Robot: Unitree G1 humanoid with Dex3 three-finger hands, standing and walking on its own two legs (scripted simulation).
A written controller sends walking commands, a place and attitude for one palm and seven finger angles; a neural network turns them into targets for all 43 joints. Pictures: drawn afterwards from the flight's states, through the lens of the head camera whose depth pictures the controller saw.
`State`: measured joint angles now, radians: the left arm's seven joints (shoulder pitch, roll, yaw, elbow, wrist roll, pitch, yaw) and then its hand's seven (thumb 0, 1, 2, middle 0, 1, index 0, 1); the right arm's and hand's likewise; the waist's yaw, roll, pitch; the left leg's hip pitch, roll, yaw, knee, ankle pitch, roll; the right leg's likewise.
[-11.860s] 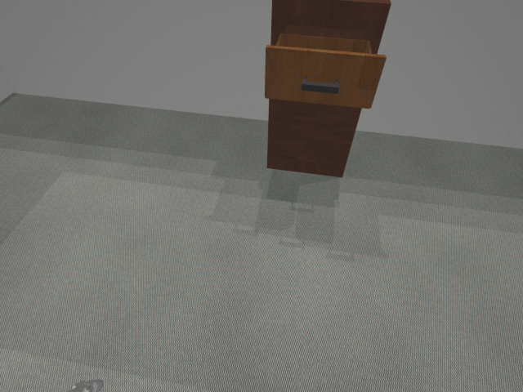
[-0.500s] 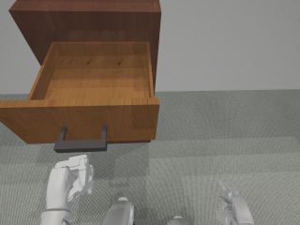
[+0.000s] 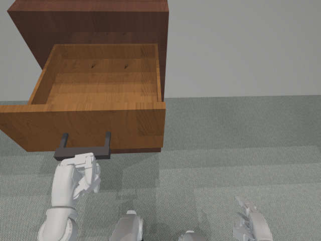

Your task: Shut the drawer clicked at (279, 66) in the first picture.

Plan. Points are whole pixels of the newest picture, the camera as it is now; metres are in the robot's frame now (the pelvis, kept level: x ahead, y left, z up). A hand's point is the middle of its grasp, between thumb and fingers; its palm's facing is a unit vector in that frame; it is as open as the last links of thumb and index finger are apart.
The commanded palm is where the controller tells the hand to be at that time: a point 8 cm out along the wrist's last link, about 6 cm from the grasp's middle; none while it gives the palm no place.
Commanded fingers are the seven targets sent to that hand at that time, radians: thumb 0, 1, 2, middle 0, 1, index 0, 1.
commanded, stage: push the drawer shut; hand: left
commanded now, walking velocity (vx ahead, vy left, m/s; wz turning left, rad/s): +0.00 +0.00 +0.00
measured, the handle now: (85, 145) +0.33 +0.20 +0.05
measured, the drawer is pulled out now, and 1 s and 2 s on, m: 0.29 0.18 0.05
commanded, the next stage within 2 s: none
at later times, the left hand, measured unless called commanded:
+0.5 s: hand (98, 156) +0.30 +0.16 +0.05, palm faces +0.07 -1.00 -0.04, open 2.8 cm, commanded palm +0.30 +0.21 +0.05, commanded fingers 0.00 0.90 0.90 -1.40 -1.60 -1.40 -1.60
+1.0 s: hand (100, 134) +0.36 +0.17 +0.05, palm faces +0.08 -1.00 -0.03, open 2.8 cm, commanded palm +0.36 +0.21 +0.05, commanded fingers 0.00 0.90 0.90 -1.40 -1.60 -1.40 -1.60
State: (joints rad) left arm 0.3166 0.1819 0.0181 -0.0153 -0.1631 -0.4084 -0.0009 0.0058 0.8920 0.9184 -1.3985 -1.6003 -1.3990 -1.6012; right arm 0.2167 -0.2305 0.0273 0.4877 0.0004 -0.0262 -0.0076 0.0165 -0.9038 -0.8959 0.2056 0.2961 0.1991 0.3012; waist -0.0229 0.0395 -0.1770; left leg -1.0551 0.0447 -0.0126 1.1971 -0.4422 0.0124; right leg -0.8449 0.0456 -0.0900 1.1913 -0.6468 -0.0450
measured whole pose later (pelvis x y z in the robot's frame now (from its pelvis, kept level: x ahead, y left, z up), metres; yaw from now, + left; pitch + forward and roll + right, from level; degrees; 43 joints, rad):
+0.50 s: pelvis -0.02 +0.00 +0.00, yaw +0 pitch +16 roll -3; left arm -0.03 0.22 0.07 0.30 -0.17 -0.40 -0.02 -0.05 0.80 0.95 -1.40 -1.60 -1.40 -1.60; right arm 0.20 -0.24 0.03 0.58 0.01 -0.04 -0.03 0.02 -0.90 -0.90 0.21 0.30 0.20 0.30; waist -0.03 0.04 -0.15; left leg -1.06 0.04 -0.02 1.17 -0.40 0.01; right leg -0.86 0.05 -0.10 1.18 -0.61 -0.05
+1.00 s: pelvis -0.02 +0.01 +0.00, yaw -1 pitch +17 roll -3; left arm -0.30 0.22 0.12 0.58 -0.13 -0.45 0.01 -0.05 0.77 0.93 -1.40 -1.60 -1.40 -1.60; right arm 0.25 -0.25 0.02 0.62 0.00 0.01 -0.01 0.01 -0.90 -0.90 0.21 0.30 0.20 0.30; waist -0.06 0.03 -0.14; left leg -1.07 0.04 0.00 1.15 -0.39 0.03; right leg -0.88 0.04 -0.07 1.16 -0.59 -0.02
